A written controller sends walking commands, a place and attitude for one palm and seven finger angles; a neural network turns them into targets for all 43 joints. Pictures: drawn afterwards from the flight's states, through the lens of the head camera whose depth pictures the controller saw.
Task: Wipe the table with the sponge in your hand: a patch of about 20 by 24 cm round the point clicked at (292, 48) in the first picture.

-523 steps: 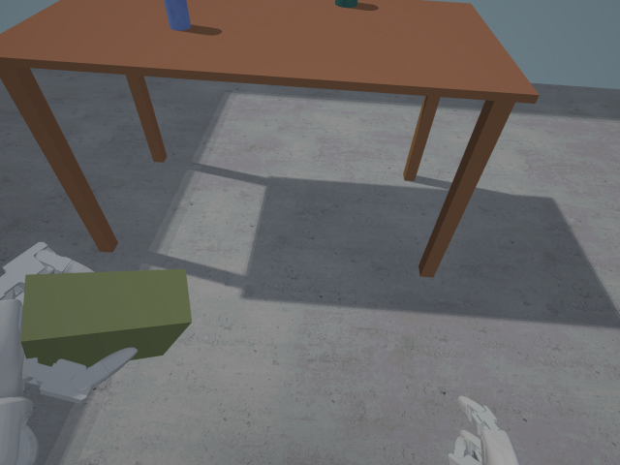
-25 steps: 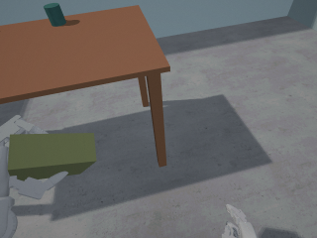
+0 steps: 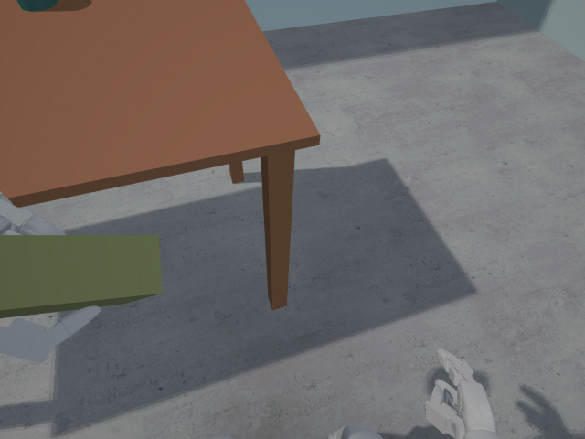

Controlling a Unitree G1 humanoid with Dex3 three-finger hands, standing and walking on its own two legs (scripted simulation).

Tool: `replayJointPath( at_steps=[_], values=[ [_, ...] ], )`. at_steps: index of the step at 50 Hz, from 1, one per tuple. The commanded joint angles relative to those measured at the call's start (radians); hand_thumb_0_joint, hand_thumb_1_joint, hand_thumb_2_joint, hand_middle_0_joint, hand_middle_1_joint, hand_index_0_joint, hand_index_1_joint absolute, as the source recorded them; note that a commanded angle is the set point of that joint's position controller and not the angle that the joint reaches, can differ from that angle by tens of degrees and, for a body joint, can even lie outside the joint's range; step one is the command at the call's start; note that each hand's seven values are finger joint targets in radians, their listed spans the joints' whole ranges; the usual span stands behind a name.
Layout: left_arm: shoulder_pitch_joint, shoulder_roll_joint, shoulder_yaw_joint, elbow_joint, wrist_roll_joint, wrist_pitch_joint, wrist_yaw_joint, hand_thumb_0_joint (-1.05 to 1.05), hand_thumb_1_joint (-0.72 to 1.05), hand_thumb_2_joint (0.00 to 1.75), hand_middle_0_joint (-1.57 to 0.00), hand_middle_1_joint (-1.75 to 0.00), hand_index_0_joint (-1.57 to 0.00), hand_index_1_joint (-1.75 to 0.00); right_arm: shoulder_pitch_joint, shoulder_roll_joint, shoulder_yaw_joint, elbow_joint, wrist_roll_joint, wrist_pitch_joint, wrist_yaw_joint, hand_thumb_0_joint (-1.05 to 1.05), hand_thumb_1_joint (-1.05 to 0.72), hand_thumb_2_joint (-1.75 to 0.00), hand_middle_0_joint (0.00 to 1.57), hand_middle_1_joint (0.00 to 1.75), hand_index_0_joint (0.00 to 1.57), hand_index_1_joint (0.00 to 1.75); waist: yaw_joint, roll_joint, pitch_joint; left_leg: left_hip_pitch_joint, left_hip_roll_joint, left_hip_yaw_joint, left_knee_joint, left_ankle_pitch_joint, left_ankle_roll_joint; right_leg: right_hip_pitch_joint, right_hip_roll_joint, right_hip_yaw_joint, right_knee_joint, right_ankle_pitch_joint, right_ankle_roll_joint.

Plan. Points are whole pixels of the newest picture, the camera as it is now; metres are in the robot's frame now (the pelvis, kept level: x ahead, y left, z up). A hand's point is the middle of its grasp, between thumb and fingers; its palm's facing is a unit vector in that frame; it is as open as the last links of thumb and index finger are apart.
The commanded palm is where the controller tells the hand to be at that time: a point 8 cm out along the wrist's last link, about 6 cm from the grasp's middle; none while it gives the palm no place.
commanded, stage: take the last steps up to it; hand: left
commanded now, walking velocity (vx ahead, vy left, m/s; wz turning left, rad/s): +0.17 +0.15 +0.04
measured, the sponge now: (93, 276) +0.25 +0.21 +0.15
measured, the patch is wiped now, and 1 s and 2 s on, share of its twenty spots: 0.00 0.00 0.00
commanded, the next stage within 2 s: come to a stop and stand still in 0.06 s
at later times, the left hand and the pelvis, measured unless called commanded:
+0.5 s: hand (74, 229) +0.29 +0.24 +0.17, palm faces +0.35 -0.81 -0.48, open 9.9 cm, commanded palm +0.22 +0.29 +0.19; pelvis +0.06 +0.01 +0.01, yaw +0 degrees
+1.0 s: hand (42, 292) +0.22 +0.24 +0.18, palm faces +0.34 -0.83 -0.45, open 9.9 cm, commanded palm +0.16 +0.29 +0.19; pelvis +0.00 +0.01 +0.01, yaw -1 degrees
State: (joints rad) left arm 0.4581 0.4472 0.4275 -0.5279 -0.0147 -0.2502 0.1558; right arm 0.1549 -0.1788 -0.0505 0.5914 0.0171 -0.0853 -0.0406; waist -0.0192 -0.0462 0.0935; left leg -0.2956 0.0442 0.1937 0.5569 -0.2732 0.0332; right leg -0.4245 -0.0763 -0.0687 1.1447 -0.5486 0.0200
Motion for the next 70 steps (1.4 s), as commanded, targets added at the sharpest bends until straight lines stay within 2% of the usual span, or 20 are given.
replayJointPath(
  at_steps=[1, 9, 11, 12, 13, 15, 18, 26, 27, 29, 30, 35, 43, 46, 48, 55, 58, 61, 65, 70],
  values=[
    [0.059, 0.098, 0.087, -0.277, -0.026, -0.062, 0.009, 0.0, 0.1, 1.3, -1.2, -1.6, -1.2, -1.6, -0.008, -0.128, -0.029, -0.111, 0.006, -0.062, 0.001, 0.0, -0.9, -0.9, 0.2, 0.3, 0.2, 0.3, 0.021, 0.27, -0.181, 0.203, 0.232, -0.231, -0.228, 0.389, 0.164, -0.146, -0.032, -0.031, -0.101, 0.113, 0.01],
    [0.017, 0.107, 0.089, -0.183, -0.025, -0.023, 0.011, 0.0, 0.1, 1.3, -1.2, -1.6, -1.2, -1.6, 0.002, -0.125, 0.0, -0.108, -0.005, -0.063, -0.021, 0.0, -0.9, -0.9, 0.2, 0.3, 0.2, 0.3, 0.025, 0.166, -0.212, 0.132, 0.207, -0.142, -0.06, 0.411, 0.063, 0.2, 0.044, -0.123, -0.613, 0.299, 0.004],
    [-0.036, 0.128, 0.095, -0.152, -0.017, -0.014, 0.011, 0.0, 0.1, 1.3, -1.2, -1.6, -1.2, -1.6, 0.006, -0.11, 0.007, -0.115, -0.001, -0.042, -0.022, 0.0, -0.9, -0.9, 0.2, 0.3, 0.2, 0.3, 0.009, -0.053, -0.266, 0.007, 0.104, -0.056, 0.225, 0.289, -0.005, 0.381, -0.115, 0.074, -0.691, 0.811, -0.055],
    [-0.038, 0.126, 0.091, -0.122, -0.021, -0.011, 0.009, 0.0, 0.1, 1.3, -1.2, -1.6, -1.2, -1.6, -0.019, -0.093, 0.017, -0.141, -0.004, -0.042, -0.017, 0.0, -0.9, -0.9, 0.2, 0.3, 0.2, 0.3, 0.012, -0.185, -0.264, -0.166, -0.037, -0.063, 0.417, -0.119, -0.06, 0.463, -0.284, 0.327, -0.694, 1.232, -0.167],
    [-0.064, 0.121, 0.095, -0.102, -0.035, -0.011, 0.014, 0.0, 0.1, 1.3, -1.2, -1.6, -1.2, -1.6, -0.021, -0.099, 0.015, -0.131, 0.003, -0.05, -0.006, 0.0, -0.9, -0.9, 0.2, 0.3, 0.2, 0.3, 0.017, -0.217, -0.244, -0.216, -0.032, -0.161, 0.554, -0.32, -0.076, 0.455, -0.384, 0.368, -0.704, 1.356, -0.218],
    [-0.037, 0.126, 0.108, -0.106, -0.029, -0.013, 0.019, 0.0, 0.1, 1.3, -1.2, -1.6, -1.2, -1.6, -0.024, -0.103, 0.015, -0.121, -0.003, -0.038, -0.008, 0.0, -0.9, -0.9, 0.2, 0.3, 0.2, 0.3, 0.018, -0.158, -0.21, -0.199, 0.009, -0.224, 0.585, -0.286, -0.086, 0.394, -0.352, 0.27, -0.695, 1.218, -0.212],
    [-0.004, 0.121, 0.103, -0.173, -0.008, -0.027, 0.031, 0.0, 0.1, 1.3, -1.2, -1.6, -1.2, -1.6, -0.085, -0.066, 0.05, -0.139, -0.014, -0.004, -0.025, 0.0, -0.9, -0.9, 0.2, 0.3, 0.2, 0.3, 0.024, -0.086, -0.244, -0.129, -0.003, -0.154, 0.389, -0.224, -0.085, 0.388, -0.257, 0.108, -0.674, 1.197, -0.156],
    [0.078, 0.123, 0.112, -0.327, -0.015, 0.003, 0.057, 0.0, 0.1, 1.3, -1.2, -1.6, -1.2, -1.6, -0.032, -0.092, 0.021, -0.179, -0.025, 0.04, -0.038, 0.0, -0.9, -0.9, 0.2, 0.3, 0.2, 0.3, 0.013, -0.011, -0.288, 0.08, -0.028, -0.107, -0.063, 0.119, -0.077, 0.348, -0.18, 0.058, -0.623, 0.911, -0.098],
    [0.077, 0.125, 0.109, -0.335, -0.022, 0.007, 0.055, 0.0, 0.1, 1.3, -1.2, -1.6, -1.2, -1.6, -0.02, -0.102, 0.011, -0.178, -0.02, 0.044, -0.043, 0.0, -0.9, -0.9, 0.2, 0.3, 0.2, 0.3, 0.001, 0.033, -0.293, 0.155, 0.021, -0.13, -0.135, 0.261, -0.072, 0.301, -0.143, 0.032, -0.568, 0.765, -0.067],
    [0.063, 0.121, 0.098, -0.327, -0.028, -0.01, 0.043, 0.0, 0.1, 1.3, -1.2, -1.6, -1.2, -1.6, -0.025, -0.137, 0.002, -0.198, -0.016, 0.029, -0.038, 0.0, -0.9, -0.9, 0.2, 0.3, 0.2, 0.3, 0.031, 0.286, -0.235, 0.163, 0.28, -0.385, -0.204, 0.686, 0.05, 0.111, 0.013, -0.006, -0.403, 0.102, 0.003],
    [0.073, 0.115, 0.099, -0.257, -0.025, -0.019, 0.034, 0.0, 0.1, 1.3, -1.2, -1.6, -1.2, -1.6, -0.01, -0.136, -0.003, -0.19, -0.017, 0.014, -0.027, 0.0, -0.9, -0.9, 0.2, 0.3, 0.2, 0.3, 0.029, 0.29, -0.203, 0.124, 0.312, -0.398, -0.234, 0.671, 0.09, 0.07, 0.053, 0.018, -0.265, -0.052, -0.006],
    [-0.044, 0.05, 0.001, -0.252, -0.012, -0.01, 0.019, 0.0, 0.1, 1.3, -1.2, -1.6, -1.2, -1.6, 0.015, -0.139, -0.003, -0.146, -0.015, -0.036, -0.004, 0.0, -0.9, -0.9, 0.2, 0.3, 0.2, 0.3, 0.015, 0.297, -0.209, 0.174, 0.233, -0.264, -0.186, 0.57, 0.077, 0.049, 0.057, 0.012, -0.301, 0.093, 0.01],
    [-0.088, 0.088, 0.02, -0.239, -0.012, 0.022, 0.028, 0.0, 0.1, 1.3, -1.2, -1.6, -1.2, -1.6, -0.01, -0.128, 0.022, -0.138, -0.016, -0.059, -0.013, 0.0, -0.9, -0.9, 0.2, 0.3, 0.2, 0.3, 0.02, 0.229, -0.204, 0.045, 0.18, -0.255, -0.215, 0.108, 0.026, 0.313, 0.063, -0.024, -0.75, 0.242, 0.005],
    [-0.089, 0.131, 0.062, -0.204, -0.021, 0.02, 0.031, 0.0, 0.1, 1.3, -1.2, -1.6, -1.2, -1.6, -0.008, -0.09, 0.036, -0.146, -0.019, -0.037, -0.013, 0.0, -0.9, -0.9, 0.2, 0.3, 0.2, 0.3, 0.002, -0.005, -0.196, -0.001, 0.04, -0.143, 0.001, -0.03, -0.062, 0.257, -0.138, 0.198, -0.852, 0.416, -0.088],
    [-0.043, 0.119, 0.059, -0.173, -0.039, 0.038, 0.019, 0.0, 0.1, 1.3, -1.2, -1.6, -1.2, -1.6, -0.03, -0.106, 0.016, -0.142, -0.008, -0.03, -0.008, 0.0, -0.9, -0.9, 0.2, 0.3, 0.2, 0.3, 0.028, -0.151, -0.142, -0.027, -0.014, -0.173, 0.204, -0.1, -0.068, 0.147, -0.227, 0.313, -0.905, 0.324, -0.158],
    [-0.024, 0.086, 0.048, -0.125, -0.029, 0.016, 0.018, 0.0, 0.1, 1.3, -1.2, -1.6, -1.2, -1.6, -0.024, -0.104, 0.031, -0.125, -0.014, -0.01, -0.033, 0.0, -0.9, -0.9, 0.2, 0.3, 0.2, 0.3, 0.019, -0.067, -0.183, 0.02, -0.016, -0.15, -0.07, 0.05, -0.059, 0.303, -0.126, 0.142, -0.761, 0.648, -0.106],
    [-0.031, 0.082, 0.023, -0.161, -0.027, 0.006, 0.017, 0.0, 0.1, 1.3, -1.2, -1.6, -1.2, -1.6, -0.018, -0.14, 0.01, -0.14, -0.011, -0.016, -0.043, 0.0, -0.9, -0.9, 0.2, 0.3, 0.2, 0.3, 0.032, 0.106, -0.204, 0.146, 0.108, -0.233, -0.163, 0.353, -0.019, 0.249, -0.025, 0.114, -0.695, 0.515, -0.035],
    [-0.04, 0.087, 0.015, -0.212, -0.017, -0.008, 0.017, 0.0, 0.1, 1.3, -1.2, -1.6, -1.2, -1.6, -0.027, -0.136, 0.023, -0.146, -0.016, -0.02, -0.041, 0.0, -0.9, -0.9, 0.2, 0.3, 0.2, 0.3, 0.032, 0.256, -0.185, 0.043, 0.167, -0.299, -0.206, 0.347, 0.014, 0.273, 0.028, 0.049, -0.639, 0.394, -0.007],
    [-0.087, 0.073, 0.003, -0.22, -0.004, -0.023, 0.021, 0.0, 0.1, 1.3, -1.2, -1.6, -1.2, -1.6, -0.023, -0.146, 0.016, -0.143, -0.019, -0.045, -0.037, 0.0, -0.9, -0.9, 0.2, 0.3, 0.2, 0.3, 0.036, 0.22, -0.142, -0.127, 0.131, -0.257, -0.239, -0.071, 0.007, 0.332, 0.027, 0.072, -0.667, 0.291, -0.015],
    [-0.075, 0.082, 0.017, -0.176, -0.011, -0.012, 0.023, 0.0, 0.1, 1.3, -1.2, -1.6, -1.2, -1.6, 0.001, -0.131, 0.015, -0.135, -0.025, -0.05, -0.028, 0.0, -0.9, -0.9, 0.2, 0.3, 0.2, 0.3, 0.022, 0.047, -0.134, -0.017, 0.017, -0.19, -0.072, -0.141, -0.03, 0.158, -0.061, 0.227, -0.871, 0.101, -0.059]
  ],
)
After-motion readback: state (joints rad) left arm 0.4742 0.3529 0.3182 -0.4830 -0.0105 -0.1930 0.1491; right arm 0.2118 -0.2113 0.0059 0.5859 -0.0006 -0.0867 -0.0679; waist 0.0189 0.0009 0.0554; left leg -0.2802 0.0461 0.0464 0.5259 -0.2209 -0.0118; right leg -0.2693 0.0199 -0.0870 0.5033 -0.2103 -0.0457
